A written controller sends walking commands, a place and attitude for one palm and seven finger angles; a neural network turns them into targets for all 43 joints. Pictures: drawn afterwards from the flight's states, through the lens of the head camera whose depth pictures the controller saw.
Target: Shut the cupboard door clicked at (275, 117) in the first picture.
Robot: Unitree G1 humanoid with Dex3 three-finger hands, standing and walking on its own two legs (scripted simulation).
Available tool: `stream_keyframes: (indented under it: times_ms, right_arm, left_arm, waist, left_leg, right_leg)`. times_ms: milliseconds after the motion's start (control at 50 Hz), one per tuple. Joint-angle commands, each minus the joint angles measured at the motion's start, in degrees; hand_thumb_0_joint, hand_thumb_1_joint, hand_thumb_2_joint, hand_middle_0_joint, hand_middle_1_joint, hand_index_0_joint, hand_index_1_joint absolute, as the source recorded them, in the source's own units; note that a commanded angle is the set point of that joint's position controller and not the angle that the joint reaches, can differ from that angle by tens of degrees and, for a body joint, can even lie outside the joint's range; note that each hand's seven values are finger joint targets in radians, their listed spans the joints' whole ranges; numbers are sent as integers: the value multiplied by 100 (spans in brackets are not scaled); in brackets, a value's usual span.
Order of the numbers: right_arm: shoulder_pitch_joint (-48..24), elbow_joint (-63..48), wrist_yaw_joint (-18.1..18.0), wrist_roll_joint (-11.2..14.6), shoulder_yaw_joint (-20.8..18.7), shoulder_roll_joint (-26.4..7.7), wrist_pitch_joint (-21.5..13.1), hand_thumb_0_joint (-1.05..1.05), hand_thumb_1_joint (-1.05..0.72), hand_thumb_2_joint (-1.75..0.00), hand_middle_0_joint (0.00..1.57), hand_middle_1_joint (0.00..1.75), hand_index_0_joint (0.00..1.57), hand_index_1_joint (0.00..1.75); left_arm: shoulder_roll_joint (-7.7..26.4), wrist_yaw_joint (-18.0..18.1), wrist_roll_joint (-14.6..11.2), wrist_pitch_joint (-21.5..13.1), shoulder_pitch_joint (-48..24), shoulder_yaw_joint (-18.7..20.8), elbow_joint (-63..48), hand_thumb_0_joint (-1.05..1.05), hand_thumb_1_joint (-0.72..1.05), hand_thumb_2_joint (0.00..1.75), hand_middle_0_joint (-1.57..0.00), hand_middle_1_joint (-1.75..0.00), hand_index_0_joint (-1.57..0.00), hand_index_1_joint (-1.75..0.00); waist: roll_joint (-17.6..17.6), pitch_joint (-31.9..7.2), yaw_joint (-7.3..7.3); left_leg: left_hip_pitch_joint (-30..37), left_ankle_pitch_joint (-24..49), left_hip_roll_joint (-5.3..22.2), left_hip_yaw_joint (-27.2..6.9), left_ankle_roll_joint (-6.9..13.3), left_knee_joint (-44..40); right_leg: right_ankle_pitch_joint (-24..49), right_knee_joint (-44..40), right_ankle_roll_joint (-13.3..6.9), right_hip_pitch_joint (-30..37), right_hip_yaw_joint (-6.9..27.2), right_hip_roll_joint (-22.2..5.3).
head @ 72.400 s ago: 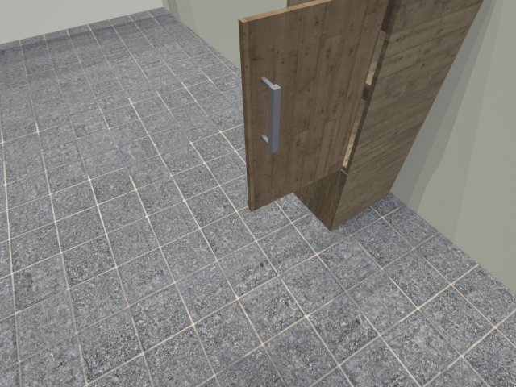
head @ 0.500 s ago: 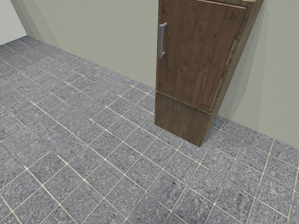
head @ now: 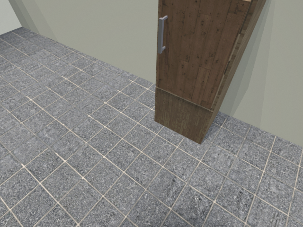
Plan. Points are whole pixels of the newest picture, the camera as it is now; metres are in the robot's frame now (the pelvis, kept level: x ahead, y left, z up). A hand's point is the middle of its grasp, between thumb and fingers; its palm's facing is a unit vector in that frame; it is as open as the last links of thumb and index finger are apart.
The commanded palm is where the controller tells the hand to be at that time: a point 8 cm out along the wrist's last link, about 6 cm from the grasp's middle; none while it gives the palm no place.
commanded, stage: look to check the result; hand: left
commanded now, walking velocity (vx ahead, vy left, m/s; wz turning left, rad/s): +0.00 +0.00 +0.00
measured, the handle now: (162, 35) +0.98 -0.01 +0.03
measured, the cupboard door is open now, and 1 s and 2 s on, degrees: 1 1 1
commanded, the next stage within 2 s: walk to a spot facing it in 0.32 s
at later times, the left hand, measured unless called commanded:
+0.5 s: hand out of the picture +0.03 +0.18 -0.17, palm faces +0.02 -0.98 -0.22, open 7.4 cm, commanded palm none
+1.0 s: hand out of the picture +0.05 +0.23 -0.17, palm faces +0.29 -0.93 -0.24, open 7.4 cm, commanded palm none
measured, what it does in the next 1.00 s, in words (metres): lifts its right foot, turning left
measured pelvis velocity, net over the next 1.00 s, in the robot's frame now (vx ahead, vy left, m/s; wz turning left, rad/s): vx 0.01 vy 0.00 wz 0.30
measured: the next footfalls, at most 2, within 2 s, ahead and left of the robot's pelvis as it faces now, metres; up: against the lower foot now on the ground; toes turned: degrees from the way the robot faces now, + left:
right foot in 1.16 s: +0.11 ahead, -0.14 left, +0.00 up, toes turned +25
left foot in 1.52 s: +0.08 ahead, +0.20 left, +0.00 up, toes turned +49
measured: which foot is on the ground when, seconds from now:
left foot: down 0.00-1.00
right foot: down 0.00-0.76, up 0.78-1.00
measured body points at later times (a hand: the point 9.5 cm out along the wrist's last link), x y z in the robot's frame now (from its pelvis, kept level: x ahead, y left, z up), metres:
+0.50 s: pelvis +0.02 -0.01 +0.00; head +0.03 -0.01 +0.45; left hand +0.03 +0.23 -0.15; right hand +0.05 -0.25 -0.15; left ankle +0.05 +0.10 -0.74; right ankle -0.02 -0.14 -0.74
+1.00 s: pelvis +0.01 +0.00 -0.01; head +0.07 +0.03 +0.44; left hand +0.04 +0.28 -0.15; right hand +0.12 -0.23 -0.15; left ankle +0.04 +0.10 -0.74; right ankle +0.03 -0.16 -0.68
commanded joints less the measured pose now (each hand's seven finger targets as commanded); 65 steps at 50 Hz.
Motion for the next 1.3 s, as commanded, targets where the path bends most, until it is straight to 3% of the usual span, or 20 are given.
stream_keyframes:
  times_ms: [0, 480, 600, 660, 700, 720, 740, 760, 780, 820, 880, 980, 1040, 1080, 1100, 1120, 1140, 1180, 1200, 1280]
  right_arm:
    - [220, -149, -40, -18, -111, -648, -87, 0, -90, -90, 20, 30, 20, 30]
    - [-208, -246, 1, -26, -51, -724, -61, 0, -90, -90, 20, 30, 20, 30]
    - [-339, -656, 60, -50, -204, -739, 97, 0, -90, -90, 20, 30, 20, 30]
    - [-537, -952, 114, -75, -297, -685, 171, 0, -90, -90, 20, 30, 20, 30]
    - [-313, -1050, 171, -38, -304, -693, 130, 0, -90, -90, 20, 30, 20, 30]
    - [64, -1017, 172, -63, -331, -920, 86, 0, -90, -90, 20, 30, 20, 30]
    - [341, -1022, 132, -137, -418, -1426, 49, 0, -90, -90, 20, 30, 20, 30]
    - [559, -921, 64, -145, -477, -1595, 73, 0, -90, -90, 20, 30, 20, 30]
    - [519, -932, 26, -136, -482, -1605, 60, 0, -90, -90, 20, 30, 20, 30]
    - [69, -1131, -6, -150, -444, -1472, 25, 0, -90, -90, 20, 30, 20, 30]
    - [-181, -1231, -17, -128, -423, -1431, -8, 0, -90, -90, 20, 30, 20, 30]
    - [-213, -1311, 25, -143, -515, -1517, 75, 0, -90, -90, 20, 30, 20, 30]
    - [-442, -1467, 70, -180, -563, -1570, 149, 0, -90, -90, 20, 30, 20, 30]
    - [-781, -1599, 94, -147, -590, -1551, 186, 0, -90, -90, 20, 30, 20, 30]
    - [-890, -1683, 114, -110, -573, -1262, 199, 0, -90, -90, 20, 30, 20, 30]
    - [-806, -1812, 129, -47, -489, -759, 167, 0, -90, -90, 20, 30, 20, 30]
    - [-854, -1858, 153, -177, -529, -1020, 170, 0, -90, -90, 20, 30, 20, 30]
    - [-652, -1816, 275, -192, -571, -1057, 247, 0, -90, -90, 20, 30, 20, 30]
    - [-704, -1795, 349, -193, -539, -1024, 223, 0, -90, -90, 20, 30, 20, 30]
    - [-1226, -1877, 435, -114, -422, -853, 114, 0, -90, -90, 20, 30, 20, 30]
  left_arm:
    - [686, 18, 25, -80, 305, 119, -117, 0, 90, 90, -20, -30, -20, -30]
    - [817, 21, 13, -49, 10, 151, -219, 0, 90, 90, -20, -30, -20, -30]
    - [1193, 54, 52, 68, -88, 415, -666, 0, 90, 90, -20, -30, -20, -30]
    - [1283, 78, 128, 59, -327, 483, -963, 0, 90, 90, -20, -30, -20, -30]
    - [1356, 74, 130, 61, -594, 522, -1144, 0, 90, 90, -20, -30, -20, -30]
    - [1292, 49, 75, 91, -565, 522, -1234, 0, 90, 90, -20, -30, -20, -30]
    - [943, 29, 0, 126, -338, 471, -1371, 0, 90, 90, -20, -30, -20, -30]
    - [896, 62, 41, 170, -612, 416, -1538, 0, 90, 90, -20, -30, -20, -30]
    - [947, 62, 59, 214, -926, 428, -1617, 0, 90, 90, -20, -30, -20, -30]
    - [917, -7, 73, 149, -1017, 454, -1598, 0, 90, 90, -20, -30, -20, -30]
    - [879, -71, 69, 111, -890, 435, -1601, 0, 90, 90, -20, -30, -20, -30]
    - [871, -60, 69, 132, -921, 416, -1768, 0, 90, 90, -20, -30, -20, -30]
    - [848, -63, 44, 129, -639, 410, -1793, 0, 90, 90, -20, -30, -20, -30]
    - [1053, -89, 62, 100, 125, 468, -1613, 0, 90, 90, -20, -30, -20, -30]
    - [1282, -67, 135, 60, 542, 547, -1534, 0, 90, 90, -20, -30, -20, -30]
    - [1806, -2, 236, 36, 484, 613, -1653, 0, 90, 90, -20, -30, -20, -30]
    - [1802, 17, 89, 76, -211, 540, -1835, 0, 90, 90, -20, -30, -20, -30]
    - [1516, 31, 65, -82, -917, 533, -2019, 0, 90, 90, -20, -30, -20, -30]
    - [1304, 8, 86, -145, -1060, 467, -1989, 0, 90, 90, -20, -30, -20, -30]
    - [1216, -28, 94, -307, 0, 464, -1544, 0, 90, 90, -20, -30, -20, -30]
  waist:
    - [-38, 199, -10]
    - [-37, -30, 34]
    - [-763, -44, 99]
    - [-1163, 205, 81]
    - [-737, 118, -122]
    - [53, -145, -250]
    - [1642, -297, -276]
    - [1788, -495, -435]
    - [1309, -439, -401]
    - [522, -346, -223]
    - [480, -542, -107]
    - [700, -678, -154]
    - [955, -655, -48]
    - [762, -752, 326]
    - [-12, -653, 521]
    - [-1882, -315, 530]
    - [-1360, 162, 207]
    - [-917, 8, -218]
    - [-1048, 409, -278]
    - [-923, 205, 145]
  left_leg:
    - [332, -298, 461, -685, 32, -575]
    - [293, 821, 427, -723, -35, -237]
    - [-689, 426, 87, -461, -120, 1219]
    - [-1169, -1735, 113, -341, -215, 2578]
    - [-759, -1138, 239, -423, -185, 1540]
    - [-65, 743, 442, -911, 18, 667]
    - [412, 2535, 1374, -2611, 599, -36]
    - [387, 1699, 1781, -3492, 974, -686]
    - [232, 596, 1753, -3631, 1021, -778]
    - [-46, -352, 1455, -3235, 915, -788]
    - [92, -104, 1029, -2768, 820, -705]
    - [197, -187, 872, -2956, 837, -673]
    - [-361, -1297, 680, -3143, 720, -766]
    - [-1302, -2347, 266, -2945, 468, -543]
    - [-2302, -2732, -301, -2406, 151, 457]
    - [-3609, -2676, -1072, -1136, -288, 2667]
    - [-3420, -2211, -722, -1237, -293, 4076]
    - [-2984, -1398, -218, -1293, -309, 5095]
    - [-2972, -1055, -44, -1120, -343, 5017]
    - [-2947, -824, 15, -618, -342, 4023]
  right_leg:
    - [11, -624, -326, -616, 347, -305]
    - [764, -446, -241, -98, 128, -479]
    - [834, -199, -672, -31, 178, -1236]
    - [1674, -217, -1128, -301, 217, -1977]
    - [2134, 610, -830, -344, -272, -1822]
    - [1547, 1517, -362, -806, -666, -1327]
    - [-649, 2712, 150, -1574, -894, -418]
    - [-2462, 3736, 90, -1865, -160, -41]
    - [-2143, 4213, -8, -2184, 341, -154]
    - [-1265, 4323, 50, -2396, 538, -220]
    - [-904, 3688, 128, -2215, 479, -82]
    - [-987, 2760, 158, -1960, 432, 162]
    - [-1030, 1841, 79, -1162, 299, 361]
    - [-718, 542, -1, 329, 131, 516]
    - [-1377, -534, -201, 1158, 721, -38]
    - [-3075, -1655, -819, 1274, 3095, -1920]
    - [-2784, -1779, -970, 21, 3204, -2484]
    - [-2854, -1736, -867, -660, 2537, -2063]
    - [-1983, -1529, -735, -764, 1627, -1703]
    - [543, -1017, -711, 542, 448, -1481]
